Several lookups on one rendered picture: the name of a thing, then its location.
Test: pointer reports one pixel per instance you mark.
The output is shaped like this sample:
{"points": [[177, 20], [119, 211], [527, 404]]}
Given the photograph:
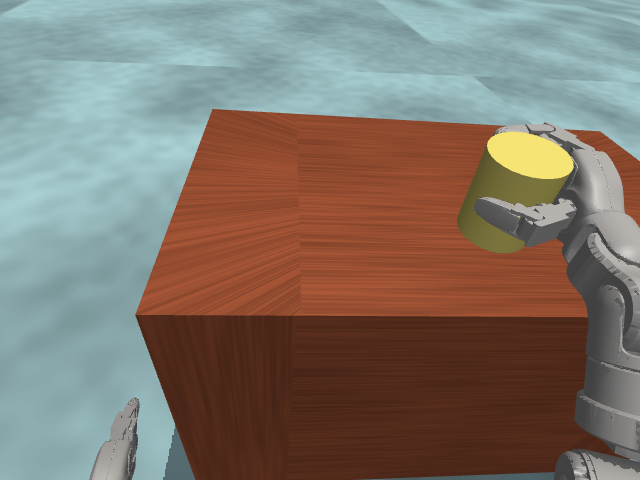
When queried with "right robot arm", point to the right robot arm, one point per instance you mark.
{"points": [[603, 257]]}

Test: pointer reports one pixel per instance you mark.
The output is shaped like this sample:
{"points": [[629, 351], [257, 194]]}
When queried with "left robot hand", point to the left robot hand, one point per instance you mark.
{"points": [[116, 458]]}

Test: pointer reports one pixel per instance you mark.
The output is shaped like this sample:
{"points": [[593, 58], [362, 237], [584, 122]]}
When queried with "can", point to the can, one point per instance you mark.
{"points": [[515, 167]]}

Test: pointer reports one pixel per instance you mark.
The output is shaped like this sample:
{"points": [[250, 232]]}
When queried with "right robot hand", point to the right robot hand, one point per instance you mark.
{"points": [[593, 186]]}

